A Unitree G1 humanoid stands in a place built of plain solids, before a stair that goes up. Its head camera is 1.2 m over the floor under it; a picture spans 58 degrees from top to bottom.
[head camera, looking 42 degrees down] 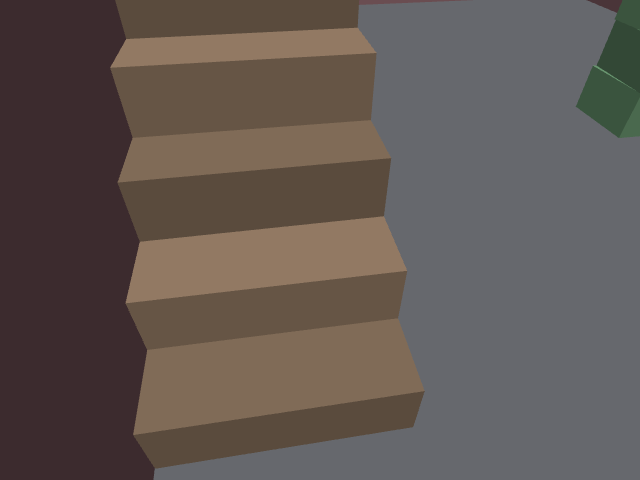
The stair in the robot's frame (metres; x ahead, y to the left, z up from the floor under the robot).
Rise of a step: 0.20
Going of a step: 0.23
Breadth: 0.70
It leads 9 degrees to the left of straight ahead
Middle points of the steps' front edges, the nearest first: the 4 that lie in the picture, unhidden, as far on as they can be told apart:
0.50 0.08 0.20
0.72 0.12 0.39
0.95 0.16 0.59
1.17 0.19 0.79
